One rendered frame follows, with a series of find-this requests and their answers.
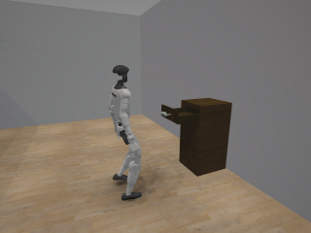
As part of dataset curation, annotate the cabinet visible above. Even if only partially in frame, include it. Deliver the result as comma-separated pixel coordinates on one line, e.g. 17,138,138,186
179,98,232,177

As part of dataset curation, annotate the right robot forearm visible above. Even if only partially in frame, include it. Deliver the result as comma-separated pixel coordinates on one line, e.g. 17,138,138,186
121,114,135,143

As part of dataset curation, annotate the right robot hand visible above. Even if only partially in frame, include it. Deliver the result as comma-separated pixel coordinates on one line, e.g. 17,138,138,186
129,142,141,161

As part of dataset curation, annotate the drawer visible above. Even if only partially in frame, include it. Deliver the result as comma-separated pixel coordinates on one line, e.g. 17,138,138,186
161,104,200,124

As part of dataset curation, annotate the right robot thigh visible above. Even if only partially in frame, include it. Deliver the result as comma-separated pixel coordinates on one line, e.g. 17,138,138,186
122,131,142,170

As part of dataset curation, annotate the left robot upper arm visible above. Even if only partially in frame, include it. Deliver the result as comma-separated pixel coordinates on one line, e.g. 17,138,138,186
108,86,114,111

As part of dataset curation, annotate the handle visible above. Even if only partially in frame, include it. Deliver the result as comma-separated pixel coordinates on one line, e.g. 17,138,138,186
160,112,171,117

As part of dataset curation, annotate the humanoid robot head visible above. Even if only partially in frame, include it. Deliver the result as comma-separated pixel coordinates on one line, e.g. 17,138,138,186
113,65,129,89

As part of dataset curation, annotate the left robot forearm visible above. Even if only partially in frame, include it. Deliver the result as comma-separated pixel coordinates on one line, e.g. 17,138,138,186
109,109,119,126

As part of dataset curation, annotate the right robot upper arm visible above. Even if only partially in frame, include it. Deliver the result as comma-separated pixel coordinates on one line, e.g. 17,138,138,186
119,89,131,120

